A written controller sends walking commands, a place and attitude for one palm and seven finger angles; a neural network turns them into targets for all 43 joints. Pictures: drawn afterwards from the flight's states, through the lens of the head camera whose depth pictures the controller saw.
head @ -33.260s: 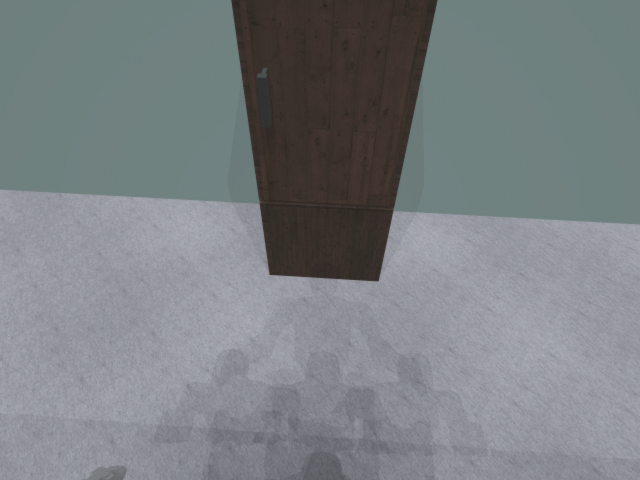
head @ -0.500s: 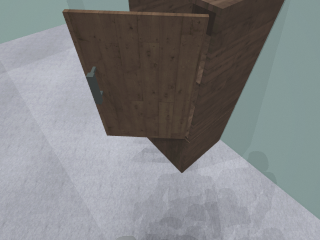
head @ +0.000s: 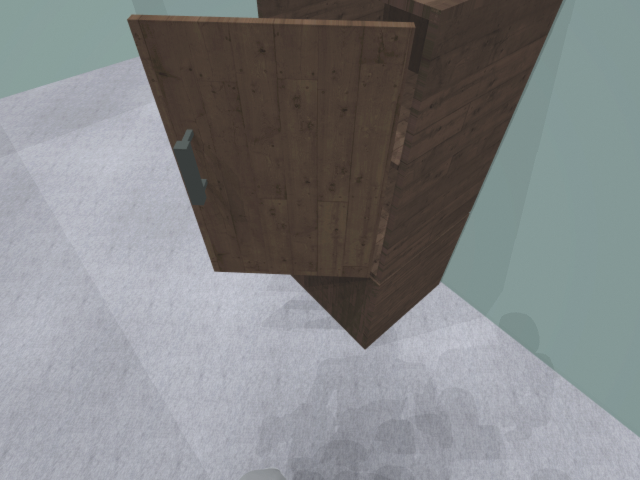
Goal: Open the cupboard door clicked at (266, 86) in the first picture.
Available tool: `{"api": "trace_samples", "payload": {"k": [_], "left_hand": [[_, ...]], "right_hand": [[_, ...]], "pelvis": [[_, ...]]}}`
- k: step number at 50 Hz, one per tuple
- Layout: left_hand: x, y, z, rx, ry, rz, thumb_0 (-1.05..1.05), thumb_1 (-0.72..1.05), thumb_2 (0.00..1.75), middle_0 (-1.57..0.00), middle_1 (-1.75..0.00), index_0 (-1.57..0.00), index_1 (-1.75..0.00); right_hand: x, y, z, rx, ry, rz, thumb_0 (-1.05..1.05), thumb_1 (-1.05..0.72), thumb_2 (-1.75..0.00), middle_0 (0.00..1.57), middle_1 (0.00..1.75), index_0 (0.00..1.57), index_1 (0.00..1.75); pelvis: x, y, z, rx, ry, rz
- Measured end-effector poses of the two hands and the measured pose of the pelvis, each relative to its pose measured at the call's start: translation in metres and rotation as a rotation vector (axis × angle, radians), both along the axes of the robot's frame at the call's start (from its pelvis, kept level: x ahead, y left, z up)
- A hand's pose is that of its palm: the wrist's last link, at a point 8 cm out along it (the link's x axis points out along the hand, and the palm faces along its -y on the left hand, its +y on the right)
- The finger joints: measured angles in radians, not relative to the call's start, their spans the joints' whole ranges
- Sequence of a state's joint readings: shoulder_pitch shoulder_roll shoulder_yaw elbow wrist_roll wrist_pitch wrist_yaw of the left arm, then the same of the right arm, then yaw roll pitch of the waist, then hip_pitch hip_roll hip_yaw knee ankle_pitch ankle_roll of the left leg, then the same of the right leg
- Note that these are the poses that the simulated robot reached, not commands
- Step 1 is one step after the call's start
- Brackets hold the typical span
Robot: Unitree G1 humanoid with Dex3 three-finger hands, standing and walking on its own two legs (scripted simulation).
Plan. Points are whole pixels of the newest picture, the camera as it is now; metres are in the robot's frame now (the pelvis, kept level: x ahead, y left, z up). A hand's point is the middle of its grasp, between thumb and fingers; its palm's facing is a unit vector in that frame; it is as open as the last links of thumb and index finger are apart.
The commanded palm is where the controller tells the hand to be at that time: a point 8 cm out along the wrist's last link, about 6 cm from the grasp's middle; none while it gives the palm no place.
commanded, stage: come to a stop and stand still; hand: left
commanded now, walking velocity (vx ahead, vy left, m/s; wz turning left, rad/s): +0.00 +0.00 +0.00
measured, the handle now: (194, 167) +0.60 +0.27 +0.03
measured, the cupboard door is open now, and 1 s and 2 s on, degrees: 46 46 46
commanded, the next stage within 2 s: look again from close up in 0.82 s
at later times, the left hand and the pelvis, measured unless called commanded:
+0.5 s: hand out of the picture +0.00 +0.23 -0.15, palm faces +0.00 -0.97 -0.25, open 7.4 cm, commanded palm none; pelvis -0.03 +0.01 +0.02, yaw +0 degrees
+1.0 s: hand out of the picture -0.09 +0.20 -0.16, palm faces +0.02 -0.99 -0.16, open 7.4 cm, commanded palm none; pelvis -0.05 +0.03 +0.02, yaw +0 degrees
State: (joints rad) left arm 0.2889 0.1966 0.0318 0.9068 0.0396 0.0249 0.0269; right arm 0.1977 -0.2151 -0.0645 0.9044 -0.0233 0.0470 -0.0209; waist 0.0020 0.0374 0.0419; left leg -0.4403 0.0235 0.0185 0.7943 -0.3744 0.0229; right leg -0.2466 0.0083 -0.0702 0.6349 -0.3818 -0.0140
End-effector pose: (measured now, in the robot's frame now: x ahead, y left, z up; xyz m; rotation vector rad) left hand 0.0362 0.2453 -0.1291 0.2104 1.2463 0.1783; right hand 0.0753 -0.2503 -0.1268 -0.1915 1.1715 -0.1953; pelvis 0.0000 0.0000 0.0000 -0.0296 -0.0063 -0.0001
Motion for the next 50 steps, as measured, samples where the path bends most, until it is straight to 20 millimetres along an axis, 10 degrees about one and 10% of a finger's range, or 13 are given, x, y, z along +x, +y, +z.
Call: {"api": "trace_samples", "payload": {"k": [14, 36, 50], "left_hand": [[0.015, 0.012, 0.011, -0.019, -0.128, -0.052, 0.0, 0.9, 0.89, -0.2, -0.3, -0.2, -0.3], [-0.103, 0.019, 0.0, -0.046, 0.145, 0.017, 0.0, 0.9, 0.9, -0.2, -0.3, -0.2, -0.3], [-0.132, 0.001, -0.005, -0.097, 0.2, 0.045, 0.0, 0.9, 0.9, -0.2, -0.3, -0.2, -0.3]], "right_hand": [[-0.035, 0.0, 0.024, -0.036, -0.033, 0.013, 0.01, -0.91, -0.9, 0.2, 0.3, 0.2, 0.3], [-0.112, 0.023, 0.014, -0.001, 0.155, -0.028, 0.0, -0.91, -0.9, 0.2, 0.3, 0.2, 0.3], [-0.119, 0.05, 0.008, 0.044, 0.166, -0.047, 0.0, -0.91, -0.9, 0.2, 0.3, 0.2, 0.3]], "pelvis": [[-0.022, 0.007, 0.012, 0.002, -0.041, -0.005], [-0.041, 0.023, 0.018, 0.003, -0.037, -0.003], [-0.047, 0.031, 0.017, 0.004, -0.032, -0.006]]}}
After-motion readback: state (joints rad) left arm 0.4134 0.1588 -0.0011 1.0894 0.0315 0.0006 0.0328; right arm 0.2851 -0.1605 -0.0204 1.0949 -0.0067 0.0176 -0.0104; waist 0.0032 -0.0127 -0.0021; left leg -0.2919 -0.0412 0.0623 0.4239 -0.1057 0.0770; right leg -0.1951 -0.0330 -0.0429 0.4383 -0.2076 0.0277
